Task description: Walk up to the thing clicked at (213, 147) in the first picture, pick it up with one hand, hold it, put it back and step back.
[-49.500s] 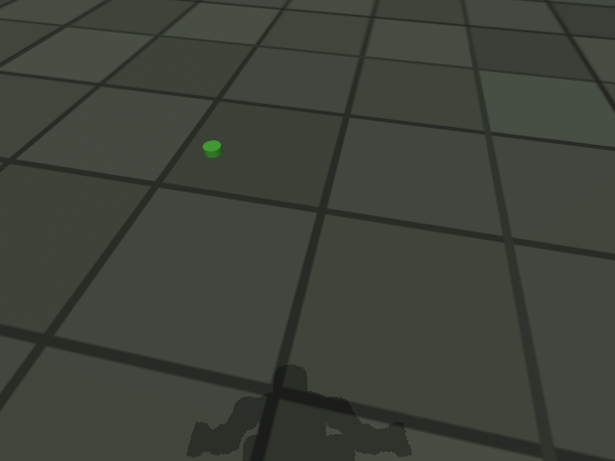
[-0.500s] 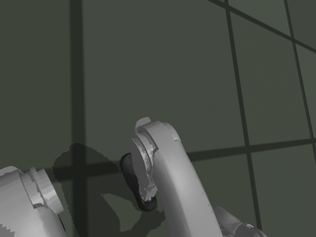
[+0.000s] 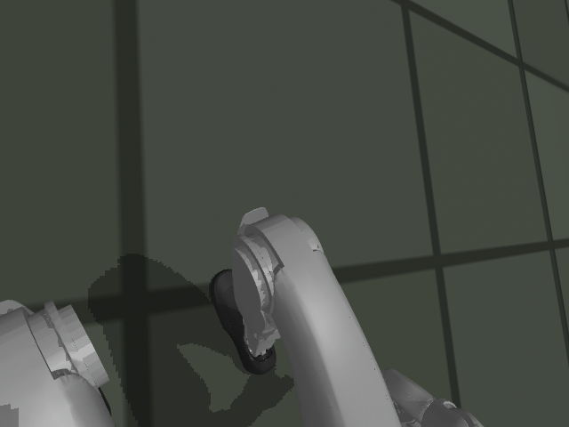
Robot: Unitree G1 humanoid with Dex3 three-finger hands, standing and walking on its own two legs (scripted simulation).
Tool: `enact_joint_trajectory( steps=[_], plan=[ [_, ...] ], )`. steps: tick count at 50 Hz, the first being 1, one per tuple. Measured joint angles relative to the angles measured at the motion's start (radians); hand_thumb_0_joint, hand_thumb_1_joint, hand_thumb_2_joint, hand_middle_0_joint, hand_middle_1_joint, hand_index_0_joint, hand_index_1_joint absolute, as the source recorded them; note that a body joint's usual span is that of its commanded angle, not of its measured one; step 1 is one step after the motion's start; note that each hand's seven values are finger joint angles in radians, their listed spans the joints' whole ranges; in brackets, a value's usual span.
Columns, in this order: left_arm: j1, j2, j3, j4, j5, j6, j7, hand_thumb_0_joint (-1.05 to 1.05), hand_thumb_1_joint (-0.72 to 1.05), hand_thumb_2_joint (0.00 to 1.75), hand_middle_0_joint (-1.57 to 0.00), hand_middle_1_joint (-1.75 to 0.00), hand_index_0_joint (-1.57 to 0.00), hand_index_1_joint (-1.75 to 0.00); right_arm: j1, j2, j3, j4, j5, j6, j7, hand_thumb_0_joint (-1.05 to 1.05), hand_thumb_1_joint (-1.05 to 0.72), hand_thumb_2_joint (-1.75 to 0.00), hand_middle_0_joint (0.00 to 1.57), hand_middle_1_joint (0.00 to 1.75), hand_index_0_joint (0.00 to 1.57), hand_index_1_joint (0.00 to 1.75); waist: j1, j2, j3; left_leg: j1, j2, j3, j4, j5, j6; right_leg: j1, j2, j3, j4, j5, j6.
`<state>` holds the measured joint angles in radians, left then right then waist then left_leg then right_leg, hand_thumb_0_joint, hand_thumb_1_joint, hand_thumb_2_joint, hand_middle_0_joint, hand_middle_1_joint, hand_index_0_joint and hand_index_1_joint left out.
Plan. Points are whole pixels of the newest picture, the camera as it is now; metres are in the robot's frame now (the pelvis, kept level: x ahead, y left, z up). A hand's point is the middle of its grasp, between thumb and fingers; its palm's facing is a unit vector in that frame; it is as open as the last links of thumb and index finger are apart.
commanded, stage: open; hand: left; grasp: from above
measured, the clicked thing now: out of the picture +0.46 +0.33 -0.28
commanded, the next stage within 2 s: withdraw in 0.46 s
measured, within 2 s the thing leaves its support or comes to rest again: rests again in 0.78 s
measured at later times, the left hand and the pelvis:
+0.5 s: hand out of the picture +0.45 +0.31 -0.25, palm faces -0.43 -0.16 -0.89, open 13.9 cm; pelvis +0.00 +0.00 +0.00, yaw +0 degrees
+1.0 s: hand out of the picture +0.48 +0.36 -0.13, palm faces -0.28 -0.08 -0.96, open 14.1 cm; pelvis +0.01 +0.00 +0.02, yaw +2 degrees
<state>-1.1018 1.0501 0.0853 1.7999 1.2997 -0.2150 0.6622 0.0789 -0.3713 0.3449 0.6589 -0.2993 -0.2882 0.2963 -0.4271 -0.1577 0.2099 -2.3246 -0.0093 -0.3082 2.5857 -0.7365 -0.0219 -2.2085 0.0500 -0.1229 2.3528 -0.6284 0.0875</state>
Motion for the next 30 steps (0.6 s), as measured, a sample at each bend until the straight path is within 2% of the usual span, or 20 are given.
enact_joint_trajectory(
  steps=[12, 22, 30],
  plan=[
    [0.0, 0.009, 0.004, 0.001, -0.017, 0.001, -0.014, 0.0, -0.47, 0.92, -0.11, -1.03, -0.13, -1.02, 0.003, 0.003, 0.004, -0.008, 0.003, 0.004, -0.008, 0.0, -0.91, -0.9, 0.2, 0.3, 0.2, 0.3, -0.002, 0.01, 0.01, -0.002, 0.004, 0.004, -0.007, 0.006, 0.006, 0.0, 0.0, 0.001, -0.009, 0.006, 0.003],
    [0.008, 0.015, -0.006, -0.007, -0.013, -0.016, -0.014, 0.0, -0.48, 0.94, -0.08, -1.06, -0.1, -1.04, 0.011, 0.005, 0.018, -0.012, 0.001, 0.017, -0.018, 0.0, -0.91, -0.9, 0.2, 0.3, 0.2, 0.3, -0.003, 0.0, 0.012, 0.007, 0.005, -0.001, -0.014, 0.006, 0.002, 0.008, 0.0, -0.004, -0.017, 0.009, 0.005],
    [0.007, 0.014, -0.007, -0.01, -0.006, -0.009, 0.001, 0.0, -0.47, 0.94, -0.08, -1.07, -0.1, -1.04, 0.008, 0.001, 0.015, -0.016, 0.0, 0.018, -0.022, 0.0, -0.9, -0.9, 0.2, 0.3, 0.2, 0.3, -0.006, 0.001, 0.01, 0.003, 0.005, -0.001, -0.017, 0.012, 0.007, 0.008, 0.0, -0.005, -0.023, 0.014, 0.002]
  ],
)
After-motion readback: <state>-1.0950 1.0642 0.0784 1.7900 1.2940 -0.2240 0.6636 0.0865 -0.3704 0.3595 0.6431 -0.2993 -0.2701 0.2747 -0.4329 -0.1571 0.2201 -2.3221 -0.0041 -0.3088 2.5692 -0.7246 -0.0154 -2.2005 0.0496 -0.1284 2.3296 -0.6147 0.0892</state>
